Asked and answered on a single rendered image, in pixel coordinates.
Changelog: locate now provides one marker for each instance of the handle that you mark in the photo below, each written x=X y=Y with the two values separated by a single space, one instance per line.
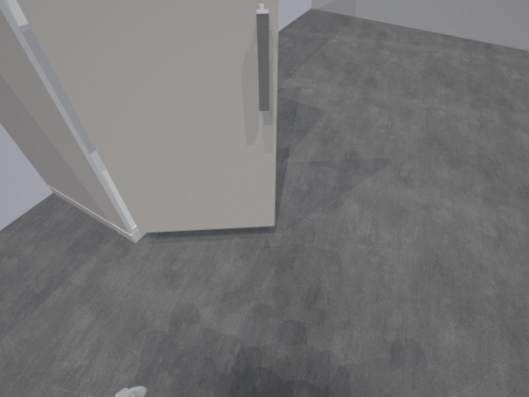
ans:
x=262 y=22

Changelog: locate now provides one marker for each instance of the fridge door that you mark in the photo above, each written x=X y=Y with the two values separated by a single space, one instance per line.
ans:
x=168 y=93

